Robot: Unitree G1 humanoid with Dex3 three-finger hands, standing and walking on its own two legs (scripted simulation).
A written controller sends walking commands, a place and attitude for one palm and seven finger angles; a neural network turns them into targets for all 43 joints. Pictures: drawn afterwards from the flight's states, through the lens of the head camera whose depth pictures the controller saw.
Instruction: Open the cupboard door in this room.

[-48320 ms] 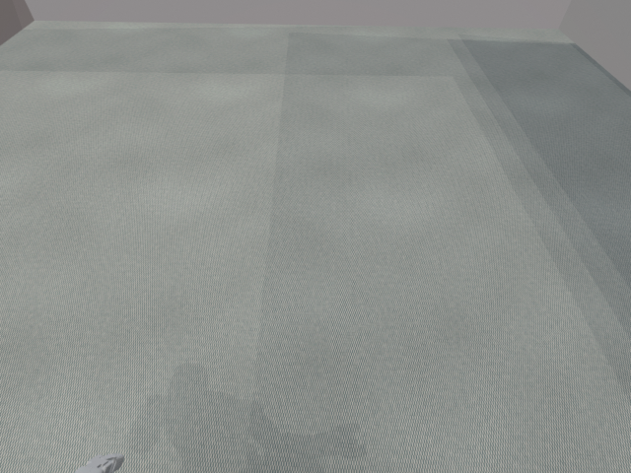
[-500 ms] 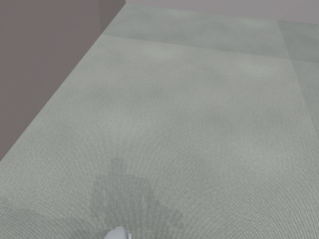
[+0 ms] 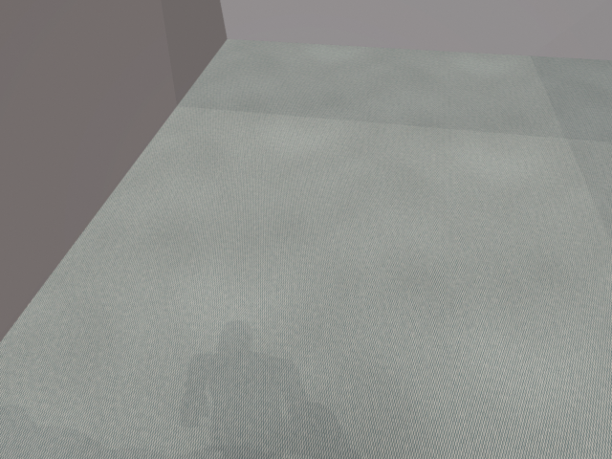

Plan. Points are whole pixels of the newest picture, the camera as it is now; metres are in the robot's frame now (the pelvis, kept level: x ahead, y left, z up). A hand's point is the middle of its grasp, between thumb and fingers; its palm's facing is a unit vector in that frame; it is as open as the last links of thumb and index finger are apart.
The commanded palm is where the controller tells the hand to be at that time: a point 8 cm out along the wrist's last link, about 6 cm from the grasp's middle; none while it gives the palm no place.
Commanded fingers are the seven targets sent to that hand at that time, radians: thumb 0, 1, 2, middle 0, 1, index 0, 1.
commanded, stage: walk to a spot facing it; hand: left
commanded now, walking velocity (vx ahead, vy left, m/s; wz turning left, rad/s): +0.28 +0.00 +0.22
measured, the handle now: out of the picture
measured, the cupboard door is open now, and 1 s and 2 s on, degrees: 49 49 49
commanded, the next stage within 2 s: turn to face it in 0.02 s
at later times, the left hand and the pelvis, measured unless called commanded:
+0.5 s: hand (196, 414) +0.21 +0.20 -0.16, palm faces +0.25 -0.95 -0.19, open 7.4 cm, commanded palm none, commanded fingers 0.00 0.90 0.90 -0.20 -0.30 -0.20 -0.30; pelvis +0.18 +0.00 +0.01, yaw +11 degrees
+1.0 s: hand (215, 426) +0.20 +0.17 -0.17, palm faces +0.51 -0.82 -0.25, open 7.4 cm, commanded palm none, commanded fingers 0.00 0.90 0.90 -0.20 -0.30 -0.20 -0.30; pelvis +0.26 -0.04 +0.00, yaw +31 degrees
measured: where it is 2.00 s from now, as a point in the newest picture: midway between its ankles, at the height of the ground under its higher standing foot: (352, 416)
